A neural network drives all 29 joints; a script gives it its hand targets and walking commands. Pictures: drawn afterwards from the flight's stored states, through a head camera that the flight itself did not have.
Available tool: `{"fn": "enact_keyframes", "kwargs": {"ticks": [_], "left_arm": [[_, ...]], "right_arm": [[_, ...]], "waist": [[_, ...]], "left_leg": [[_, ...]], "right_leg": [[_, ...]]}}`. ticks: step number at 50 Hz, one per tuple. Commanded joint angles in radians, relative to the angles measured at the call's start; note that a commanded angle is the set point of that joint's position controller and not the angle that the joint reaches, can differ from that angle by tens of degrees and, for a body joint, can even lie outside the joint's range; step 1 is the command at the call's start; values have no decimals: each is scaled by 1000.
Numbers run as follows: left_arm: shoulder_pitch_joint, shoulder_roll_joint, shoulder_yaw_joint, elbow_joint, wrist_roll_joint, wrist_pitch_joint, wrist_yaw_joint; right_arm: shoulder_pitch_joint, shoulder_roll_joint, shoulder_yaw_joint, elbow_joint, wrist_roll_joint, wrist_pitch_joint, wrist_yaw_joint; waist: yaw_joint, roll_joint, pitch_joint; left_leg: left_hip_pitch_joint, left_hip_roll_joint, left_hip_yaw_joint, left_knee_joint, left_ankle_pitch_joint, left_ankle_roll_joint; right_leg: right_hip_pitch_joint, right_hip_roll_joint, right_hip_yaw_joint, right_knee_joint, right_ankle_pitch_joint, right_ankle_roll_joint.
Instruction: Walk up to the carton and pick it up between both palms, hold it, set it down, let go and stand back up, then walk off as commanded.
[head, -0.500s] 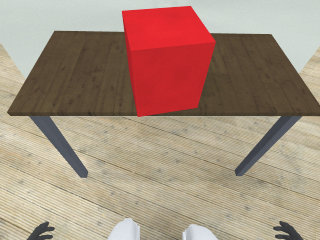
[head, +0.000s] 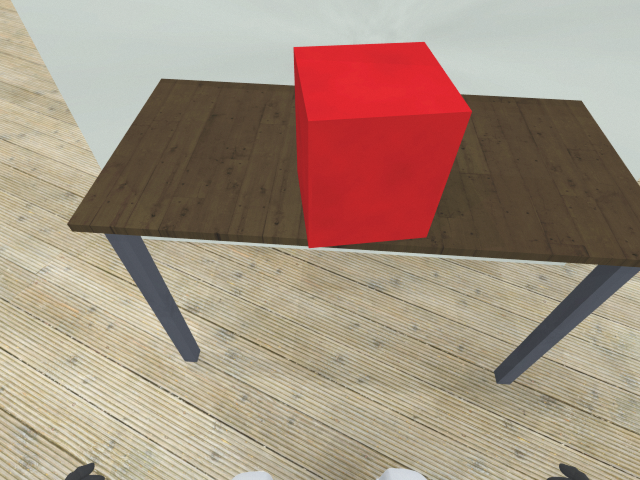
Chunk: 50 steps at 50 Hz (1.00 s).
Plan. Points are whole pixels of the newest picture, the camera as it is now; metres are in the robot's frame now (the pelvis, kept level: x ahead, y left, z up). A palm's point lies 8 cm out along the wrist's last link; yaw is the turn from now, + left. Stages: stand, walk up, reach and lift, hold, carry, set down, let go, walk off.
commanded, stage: walk up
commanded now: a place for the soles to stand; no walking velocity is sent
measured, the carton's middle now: (364, 148) +0.59 -0.07 +0.08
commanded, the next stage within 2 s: none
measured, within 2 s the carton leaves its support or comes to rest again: neither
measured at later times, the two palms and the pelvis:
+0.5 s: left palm out of the picture +0.10 +0.33 -0.08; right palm out of the picture +0.14 -0.30 -0.07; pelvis +0.01 +0.01 +0.02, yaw +1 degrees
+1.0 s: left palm out of the picture +0.13 +0.29 -0.05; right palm (639, 467) +0.15 -0.39 -0.07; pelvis +0.09 -0.05 +0.04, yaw -1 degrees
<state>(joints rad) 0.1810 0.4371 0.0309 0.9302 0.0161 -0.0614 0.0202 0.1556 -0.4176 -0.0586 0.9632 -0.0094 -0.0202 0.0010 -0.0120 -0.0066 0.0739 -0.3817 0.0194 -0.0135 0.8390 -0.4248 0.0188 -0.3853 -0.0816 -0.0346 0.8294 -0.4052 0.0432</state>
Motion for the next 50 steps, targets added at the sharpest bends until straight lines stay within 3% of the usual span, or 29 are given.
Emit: {"fn": "enact_keyframes", "kwargs": {"ticks": [1,2,4,5,7,8,10,12,13,15,17,27,28,29,30,31,32,35,37,38,39,40,41,42,43,44,46,47,50], "left_arm": [[-93,196,40,-62,-6,8,11],[-73,203,43,-41,-9,2,9],[15,176,37,9,-14,-16,5],[38,186,42,25,-12,-22,8],[-8,233,50,20,-5,-19,8],[-51,236,47,12,-5,-17,4],[-101,206,32,6,-7,-12,-2],[-84,178,26,22,-12,-7,-3],[-71,175,23,32,-12,-10,0],[-44,189,26,53,-8,-18,1],[-65,204,27,60,-9,-17,1],[-110,181,12,83,-11,-6,3],[-71,234,44,43,8,-3,-24],[-103,214,46,35,13,4,-33],[-132,196,46,23,16,11,-40],[-137,195,48,11,22,14,-44],[-136,214,55,-3,19,12,-46],[-118,196,56,-18,11,-16,-58],[8,167,64,5,8,-27,-62],[123,169,79,40,10,-25,-57],[265,222,112,76,13,-23,-46],[369,316,139,88,30,-27,-29],[274,356,138,45,20,-29,-28],[164,361,136,-2,8,-24,-29],[109,323,129,-26,1,-23,-30],[91,293,122,-32,-5,-29,-26],[86,233,107,-46,-12,-38,-23],[84,227,103,-53,-14,-40,-24],[123,237,101,-63,-13,-48,-28]], "right_arm": [[3,-312,-61,-19,-15,-33,-3],[-32,-298,-62,-24,-14,-32,-2],[-116,-237,-38,-39,-3,-21,-2],[-143,-200,-26,-41,0,-17,-2],[-131,-175,-20,-29,6,-13,-2],[-103,-187,-27,-17,-1,-11,-1],[-72,-211,-36,9,-4,-16,2],[-89,-236,-34,21,-3,-23,2],[-106,-242,-30,16,-1,-23,1],[-147,-208,-18,13,6,-19,3],[-144,-194,-17,24,9,-15,1],[-189,-190,-9,68,8,-6,9],[-77,-256,-43,52,4,-28,21],[-28,-281,-58,72,-5,-32,24],[10,-305,-74,87,-11,-33,24],[12,-333,-87,80,-16,-34,22],[1,-334,-89,59,-19,-40,20],[-19,-287,-85,25,-18,-48,22],[-101,-260,-76,-14,-12,-43,30],[-156,-237,-69,-37,-9,-37,34],[-169,-176,-52,-60,-5,-34,34],[-167,-99,-29,-92,2,-33,32],[-124,-141,-38,-86,-3,-23,22],[-98,-210,-50,-77,-9,-22,15],[-58,-244,-49,-55,-6,-31,14],[-27,-227,-46,-47,1,-41,17],[60,-206,-41,-33,3,-41,22],[60,-209,-44,-39,1,-39,27],[11,-168,-41,-77,-11,-27,42]], "waist": [[-30,163,-37],[-11,138,-24],[47,118,-40],[58,96,-69],[24,40,-75],[-2,24,-52],[-30,39,-56],[-3,109,-90],[10,116,-94],[31,39,-109],[13,10,-121],[10,38,-132],[-13,-20,-162],[-38,41,-99],[-65,104,-26],[-71,174,13],[-58,153,55],[-52,157,29],[28,204,-12],[100,168,-34],[171,1,-86],[216,-273,-88],[151,-193,-45],[110,-126,21],[81,-85,59],[63,-71,81],[23,-62,36],[18,-48,45],[42,-78,61]], "left_leg": [[72,286,-503,-429,66,234],[22,284,-472,-410,116,244],[-49,173,-240,-311,247,142],[-67,114,-154,-244,305,83],[-53,34,-75,-164,189,28],[-20,32,-67,-197,77,32],[83,64,-125,-294,46,56],[113,159,-266,-372,104,102],[87,182,-272,-361,173,128],[34,139,-185,-319,297,88],[63,79,-102,-287,324,44],[145,95,-109,-368,322,49],[215,107,-176,-378,-100,98],[281,157,-283,-473,-328,130],[334,235,-395,-579,-456,166],[339,320,-502,-640,-455,219],[307,342,-509,-643,-373,245],[288,283,-339,-576,-46,210],[151,207,-178,-466,97,156],[46,151,-87,-341,133,114],[-75,76,-13,-95,166,69],[-337,-89,19,226,-103,17],[-417,-101,-100,307,-115,8],[-386,-26,-149,307,-88,22],[-386,21,-130,304,-46,19],[-370,34,-123,286,-14,12],[-262,55,-99,195,44,1],[-211,56,-83,150,71,-2],[-186,53,-34,23,113,-12]], "right_leg": [[-152,39,28,36,-202,-55],[-87,34,39,19,-205,-58],[97,35,20,-212,19,-75],[152,7,62,-249,162,-85],[99,-98,246,-321,124,-143],[43,-115,253,-337,28,-155],[-16,-58,162,-285,80,-124],[-7,20,47,-202,91,-68],[40,23,31,-205,112,-60],[159,-5,72,-274,221,-70],[161,-52,119,-305,302,-96],[163,-42,78,-343,300,-78],[107,0,77,-270,-59,-113],[-80,17,68,-212,-202,-109],[-230,50,14,-124,-196,-89],[-303,39,22,-6,-161,-78],[-323,12,62,4,-144,-81],[-196,-6,56,-120,-79,-79],[53,28,5,-292,64,-75],[244,62,-38,-358,170,-64],[459,60,14,-433,135,-62],[583,-138,381,-566,-103,-105],[488,-291,697,-709,-307,-179],[374,-353,718,-707,-402,-234],[360,-320,613,-680,-305,-257],[393,-271,508,-620,-22,-268],[344,-213,325,-572,276,-254],[284,-183,261,-570,321,-244],[259,-177,195,-566,397,-270]]}}
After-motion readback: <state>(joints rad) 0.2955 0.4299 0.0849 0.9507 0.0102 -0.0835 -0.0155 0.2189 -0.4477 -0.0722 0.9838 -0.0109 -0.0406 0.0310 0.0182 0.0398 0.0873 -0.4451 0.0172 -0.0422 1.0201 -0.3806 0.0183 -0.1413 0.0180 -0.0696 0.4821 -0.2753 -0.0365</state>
